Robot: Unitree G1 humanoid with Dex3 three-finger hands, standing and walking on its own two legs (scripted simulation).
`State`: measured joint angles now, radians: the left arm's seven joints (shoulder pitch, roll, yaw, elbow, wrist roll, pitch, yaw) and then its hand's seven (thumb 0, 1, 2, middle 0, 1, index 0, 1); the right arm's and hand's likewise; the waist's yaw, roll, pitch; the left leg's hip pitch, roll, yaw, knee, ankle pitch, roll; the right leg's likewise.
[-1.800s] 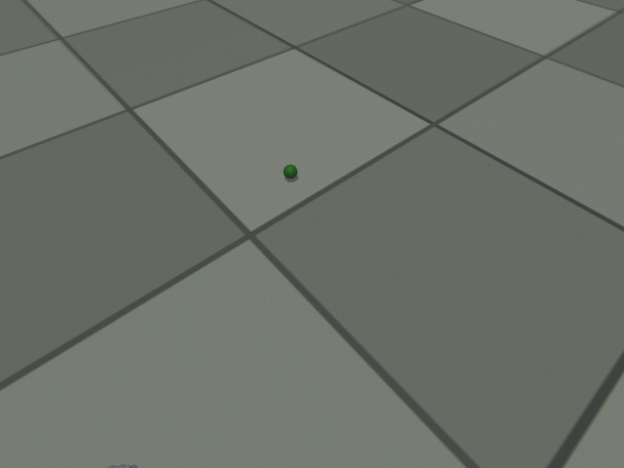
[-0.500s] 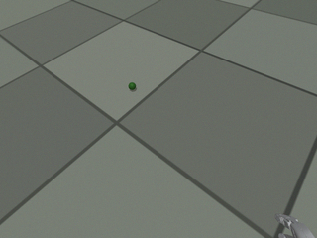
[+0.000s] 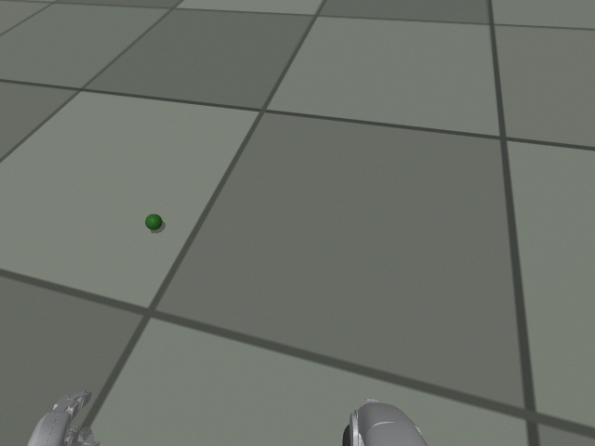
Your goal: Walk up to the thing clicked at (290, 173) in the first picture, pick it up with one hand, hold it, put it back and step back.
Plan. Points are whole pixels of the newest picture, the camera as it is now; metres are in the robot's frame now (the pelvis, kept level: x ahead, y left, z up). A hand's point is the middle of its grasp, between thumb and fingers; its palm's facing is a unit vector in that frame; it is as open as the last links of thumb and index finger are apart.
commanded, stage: walk up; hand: left
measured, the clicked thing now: (153, 222) +1.07 +0.60 -0.70
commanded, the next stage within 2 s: none
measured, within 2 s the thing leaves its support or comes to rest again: neither
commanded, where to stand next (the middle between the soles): +0.67 +0.82 m, yaw -61 degrees
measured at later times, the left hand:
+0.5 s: hand (7, 313) +0.38 +0.53 -0.11, palm faces -0.30 -0.78 -0.55, open 7.4 cm
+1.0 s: hand out of the picture +0.57 +0.66 -0.10, palm faces -0.43 -0.68 -0.59, open 7.4 cm
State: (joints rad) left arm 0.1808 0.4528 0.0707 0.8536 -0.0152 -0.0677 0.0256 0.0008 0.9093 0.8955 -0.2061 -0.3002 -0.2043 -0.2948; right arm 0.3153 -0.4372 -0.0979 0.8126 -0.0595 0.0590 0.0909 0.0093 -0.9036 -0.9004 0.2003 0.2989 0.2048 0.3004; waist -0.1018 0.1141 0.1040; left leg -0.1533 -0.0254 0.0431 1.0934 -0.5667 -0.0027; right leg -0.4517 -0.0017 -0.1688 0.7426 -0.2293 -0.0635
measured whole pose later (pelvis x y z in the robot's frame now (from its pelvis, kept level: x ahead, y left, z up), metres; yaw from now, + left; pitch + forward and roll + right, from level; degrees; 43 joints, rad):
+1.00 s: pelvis +0.35 +0.43 +0.00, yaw -31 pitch -2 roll -2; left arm 0.31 0.42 0.06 0.83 0.04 -0.06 0.10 0.00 0.90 0.89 -0.22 -0.30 -0.21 -0.30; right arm 0.18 -0.48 -0.12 0.64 -0.06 0.09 0.11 0.01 -0.90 -0.90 0.20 0.30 0.21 0.30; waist -0.03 0.14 0.08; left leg -0.58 0.17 -0.17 1.11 -0.33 -0.01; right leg -0.39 -0.11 0.05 0.74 -0.33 0.02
